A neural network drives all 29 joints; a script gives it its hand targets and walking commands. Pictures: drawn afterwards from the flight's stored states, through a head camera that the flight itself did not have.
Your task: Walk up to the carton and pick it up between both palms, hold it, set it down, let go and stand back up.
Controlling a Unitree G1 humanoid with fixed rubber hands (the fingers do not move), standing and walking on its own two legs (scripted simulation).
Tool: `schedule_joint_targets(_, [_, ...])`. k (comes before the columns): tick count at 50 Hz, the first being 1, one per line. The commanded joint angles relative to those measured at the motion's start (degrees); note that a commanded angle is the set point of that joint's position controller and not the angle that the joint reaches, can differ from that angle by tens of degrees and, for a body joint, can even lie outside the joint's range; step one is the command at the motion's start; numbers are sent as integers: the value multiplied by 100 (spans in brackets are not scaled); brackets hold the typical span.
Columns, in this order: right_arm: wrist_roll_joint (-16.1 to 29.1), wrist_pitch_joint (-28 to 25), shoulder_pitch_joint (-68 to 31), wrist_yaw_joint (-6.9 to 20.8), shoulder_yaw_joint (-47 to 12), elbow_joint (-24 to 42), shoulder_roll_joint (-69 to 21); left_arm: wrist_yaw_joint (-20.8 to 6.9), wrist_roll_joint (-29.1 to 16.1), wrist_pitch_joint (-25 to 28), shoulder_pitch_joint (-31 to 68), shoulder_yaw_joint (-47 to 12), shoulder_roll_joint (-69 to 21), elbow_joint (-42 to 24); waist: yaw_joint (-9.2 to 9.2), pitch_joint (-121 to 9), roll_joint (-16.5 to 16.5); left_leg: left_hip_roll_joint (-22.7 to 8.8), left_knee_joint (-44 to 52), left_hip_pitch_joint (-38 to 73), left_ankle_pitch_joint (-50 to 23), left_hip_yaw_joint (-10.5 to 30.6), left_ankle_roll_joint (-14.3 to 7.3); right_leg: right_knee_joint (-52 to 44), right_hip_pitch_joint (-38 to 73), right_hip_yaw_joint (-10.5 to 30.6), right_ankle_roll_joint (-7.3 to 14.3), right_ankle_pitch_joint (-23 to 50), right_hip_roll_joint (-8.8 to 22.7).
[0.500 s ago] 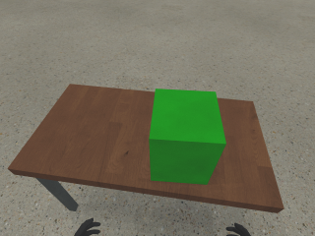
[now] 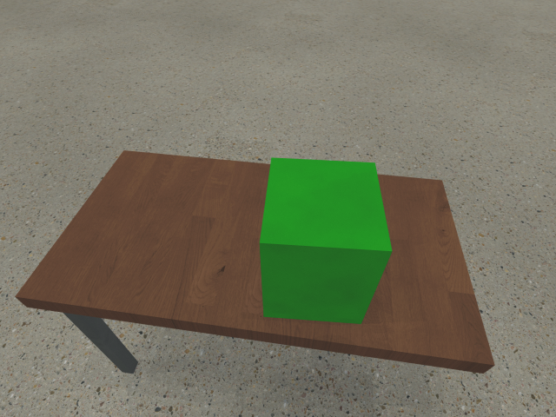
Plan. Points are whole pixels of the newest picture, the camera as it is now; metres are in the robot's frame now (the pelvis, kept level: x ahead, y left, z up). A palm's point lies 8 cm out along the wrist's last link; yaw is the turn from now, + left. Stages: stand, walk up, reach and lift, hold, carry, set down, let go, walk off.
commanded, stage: stand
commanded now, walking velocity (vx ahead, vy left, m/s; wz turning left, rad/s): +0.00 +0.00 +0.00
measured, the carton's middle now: (317, 242) +0.48 -0.06 -0.06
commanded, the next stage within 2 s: walk up in 1.80 s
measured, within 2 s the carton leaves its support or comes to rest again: neither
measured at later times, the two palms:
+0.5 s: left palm out of the picture +0.06 +0.23 -0.12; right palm out of the picture +0.06 -0.22 -0.12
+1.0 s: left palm out of the picture +0.01 +0.22 -0.13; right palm out of the picture +0.00 -0.21 -0.13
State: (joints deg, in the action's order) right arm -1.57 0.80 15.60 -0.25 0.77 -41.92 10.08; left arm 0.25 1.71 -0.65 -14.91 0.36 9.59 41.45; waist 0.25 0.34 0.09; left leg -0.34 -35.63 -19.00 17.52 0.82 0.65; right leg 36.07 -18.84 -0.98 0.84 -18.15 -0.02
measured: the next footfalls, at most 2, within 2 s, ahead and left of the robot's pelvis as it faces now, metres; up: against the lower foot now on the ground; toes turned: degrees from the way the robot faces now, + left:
none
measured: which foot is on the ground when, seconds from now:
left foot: down 0.00-1.00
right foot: down 0.00-1.00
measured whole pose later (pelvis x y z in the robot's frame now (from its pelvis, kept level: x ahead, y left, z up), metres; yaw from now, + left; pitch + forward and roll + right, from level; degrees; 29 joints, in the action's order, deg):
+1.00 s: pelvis +0.01 +0.01 +0.01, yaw +0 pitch -1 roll +0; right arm -0.8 -0.3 17.7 -1.9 1.3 -60.8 7.8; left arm 1.9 0.8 0.3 -17.9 1.5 7.3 60.8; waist 0.0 1.4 0.1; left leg -0.1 -26.4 -11.5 13.9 0.2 0.1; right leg 26.6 -11.4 -0.4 0.1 -14.2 0.2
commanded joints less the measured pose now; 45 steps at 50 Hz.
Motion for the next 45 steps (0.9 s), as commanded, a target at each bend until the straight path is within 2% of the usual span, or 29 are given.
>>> schedule_joint_targets(1, [-2, -164, -24, -22, 136, 410, 462, 25, -12, 147, 69, 176, 567, -419, -10, -244, 69, -169, 553, 104, -499, 242, -231, -864, 25, 517, 220, 253, 332])
schedule_joint_targets(10, [16, -201, 96, -62, 155, 129, 486, 52, -35, 169, -116, 204, 520, -103, -48, -193, -55, -259, 798, 83, -510, 359, -284, -815, 201, 438, 190, 527, 287])
schedule_joint_targets(31, [68, -201, 350, -150, 201, -890, 435, 147, -82, 191, -460, 264, 472, 961, -29, 19, -2, -332, 1098, 492, -949, 351, -304, -1181, 456, 492, 165, 948, 383])
schedule_joint_targets(45, [78, -171, 483, -189, 153, -1645, 265, 190, -92, 162, -600, 221, 290, 1699, -31, 274, 0, -356, 1353, 633, -907, 339, -272, -1424, 618, 482, 133, 917, 409])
